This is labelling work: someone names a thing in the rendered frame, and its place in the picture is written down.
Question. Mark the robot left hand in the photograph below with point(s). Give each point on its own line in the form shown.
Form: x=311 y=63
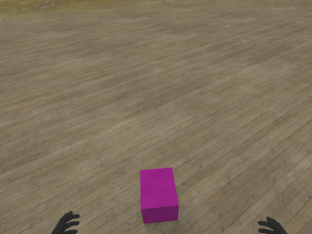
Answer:
x=63 y=225

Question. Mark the carton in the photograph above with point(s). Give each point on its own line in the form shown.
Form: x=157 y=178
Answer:
x=158 y=198

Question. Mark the robot right hand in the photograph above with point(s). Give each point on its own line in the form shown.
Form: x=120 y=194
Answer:
x=273 y=224

